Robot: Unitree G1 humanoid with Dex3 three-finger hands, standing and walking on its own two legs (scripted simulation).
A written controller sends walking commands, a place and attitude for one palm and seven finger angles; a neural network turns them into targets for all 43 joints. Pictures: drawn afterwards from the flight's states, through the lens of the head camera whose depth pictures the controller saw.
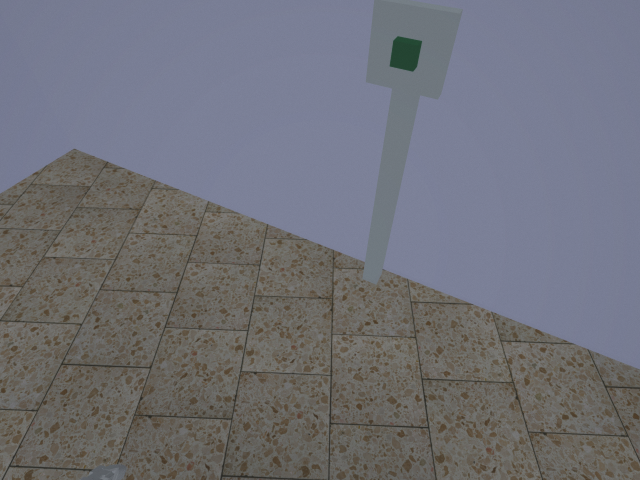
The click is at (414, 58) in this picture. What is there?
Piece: button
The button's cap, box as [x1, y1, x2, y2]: [390, 36, 421, 71]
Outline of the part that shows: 397,36 393,40 390,66 412,71 417,63 421,41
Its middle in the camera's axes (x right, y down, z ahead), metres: +0.18 -0.40 +0.84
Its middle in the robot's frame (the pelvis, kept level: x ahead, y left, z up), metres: +0.93 -0.14 +0.13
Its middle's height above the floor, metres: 0.90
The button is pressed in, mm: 0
